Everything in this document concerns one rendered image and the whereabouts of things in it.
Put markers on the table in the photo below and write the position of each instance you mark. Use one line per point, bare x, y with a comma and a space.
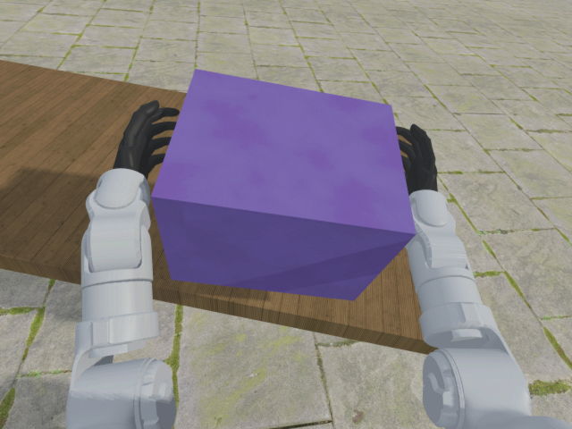
60, 131

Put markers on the robot right hand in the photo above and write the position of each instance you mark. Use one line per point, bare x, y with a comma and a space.
420, 169

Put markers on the left robot forearm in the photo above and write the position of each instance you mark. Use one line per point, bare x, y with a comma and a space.
116, 273

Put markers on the robot left upper arm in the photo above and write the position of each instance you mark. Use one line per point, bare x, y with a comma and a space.
134, 394

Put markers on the robot left hand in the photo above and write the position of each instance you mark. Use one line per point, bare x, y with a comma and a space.
137, 146

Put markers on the right robot forearm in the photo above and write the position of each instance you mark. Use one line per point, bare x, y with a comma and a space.
453, 314

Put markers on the carton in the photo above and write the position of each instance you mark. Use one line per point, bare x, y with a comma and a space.
269, 187

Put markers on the robot right upper arm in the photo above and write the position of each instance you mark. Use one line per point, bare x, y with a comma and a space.
479, 389

